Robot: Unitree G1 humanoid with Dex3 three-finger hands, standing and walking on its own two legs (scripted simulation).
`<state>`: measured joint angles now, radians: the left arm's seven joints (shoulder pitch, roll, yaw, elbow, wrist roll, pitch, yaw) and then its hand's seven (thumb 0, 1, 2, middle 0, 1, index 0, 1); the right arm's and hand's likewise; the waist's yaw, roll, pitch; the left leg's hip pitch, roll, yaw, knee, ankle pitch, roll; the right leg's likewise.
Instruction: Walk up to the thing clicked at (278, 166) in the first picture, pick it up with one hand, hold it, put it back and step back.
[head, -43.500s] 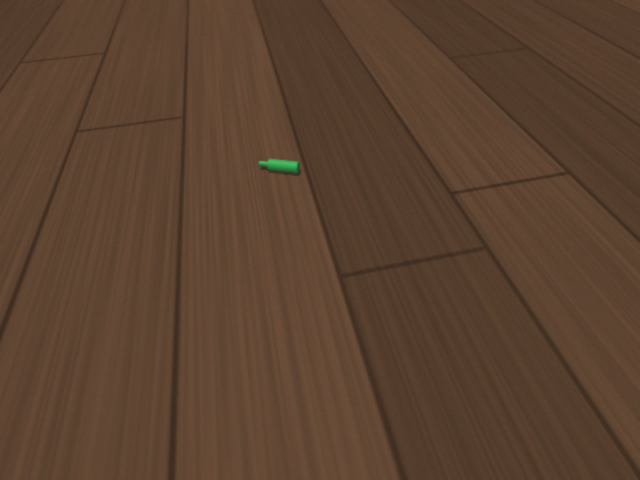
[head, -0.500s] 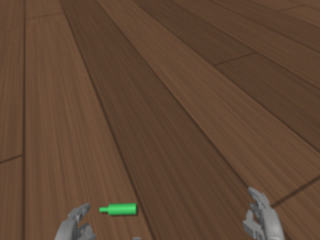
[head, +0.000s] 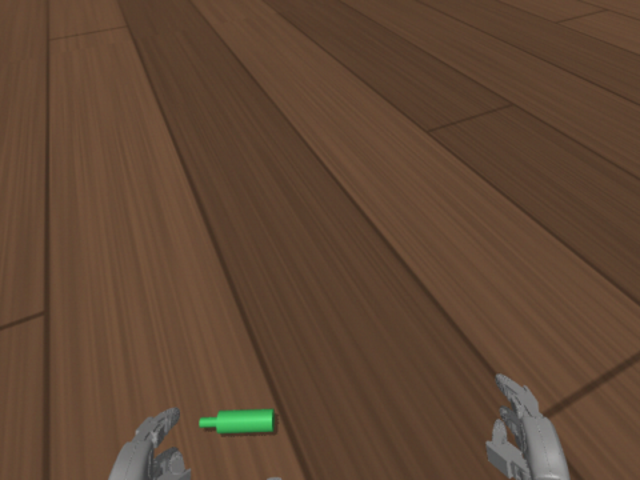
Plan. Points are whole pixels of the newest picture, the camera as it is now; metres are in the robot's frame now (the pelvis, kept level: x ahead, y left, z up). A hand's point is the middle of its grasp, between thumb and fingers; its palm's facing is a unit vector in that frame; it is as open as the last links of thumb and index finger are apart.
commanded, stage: home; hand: left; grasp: from above
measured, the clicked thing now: (236, 421) +0.42 +0.26 -0.68
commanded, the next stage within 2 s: stand in 0.56 s
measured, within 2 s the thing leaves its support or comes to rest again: neither
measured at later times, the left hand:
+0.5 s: hand out of the picture +0.15 +0.18 -0.04, palm faces +0.05 -0.98 -0.21, open 7.4 cm
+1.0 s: hand out of the picture +0.08 +0.25 -0.11, palm faces +0.03 -0.94 -0.34, open 7.4 cm
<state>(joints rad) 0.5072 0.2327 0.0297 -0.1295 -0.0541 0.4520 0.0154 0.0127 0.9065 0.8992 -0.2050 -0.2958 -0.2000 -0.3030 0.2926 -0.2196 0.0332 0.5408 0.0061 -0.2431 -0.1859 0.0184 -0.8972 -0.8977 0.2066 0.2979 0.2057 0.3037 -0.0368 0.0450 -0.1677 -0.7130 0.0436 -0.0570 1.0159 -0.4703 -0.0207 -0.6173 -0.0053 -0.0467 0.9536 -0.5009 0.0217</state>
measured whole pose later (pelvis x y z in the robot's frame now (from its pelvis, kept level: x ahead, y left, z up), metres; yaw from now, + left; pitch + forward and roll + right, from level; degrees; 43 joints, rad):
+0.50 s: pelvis -0.01 +0.00 +0.00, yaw +0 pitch +9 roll -3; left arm 0.51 0.24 0.03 -0.14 -0.05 0.45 0.02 0.01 0.91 0.90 -0.21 -0.30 -0.20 -0.30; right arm 0.29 -0.22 0.04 0.53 0.01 -0.24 -0.19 0.02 -0.90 -0.90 0.21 0.30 0.21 0.30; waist -0.04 0.05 -0.17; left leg -0.73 0.04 -0.06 1.02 -0.46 -0.02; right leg -0.63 0.00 -0.05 0.96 -0.49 0.02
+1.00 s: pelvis -0.01 +0.01 +0.04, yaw +0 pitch -1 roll -1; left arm 0.23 0.30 0.05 0.82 0.05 0.05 0.03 0.01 0.91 0.90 -0.21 -0.30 -0.20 -0.30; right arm 0.18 -0.29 -0.04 0.91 -0.05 -0.02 -0.02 0.01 -0.90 -0.90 0.21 0.30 0.20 0.30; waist 0.03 -0.01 0.03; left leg -0.37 0.01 0.00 0.73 -0.34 0.01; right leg -0.30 -0.04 0.00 0.71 -0.38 0.04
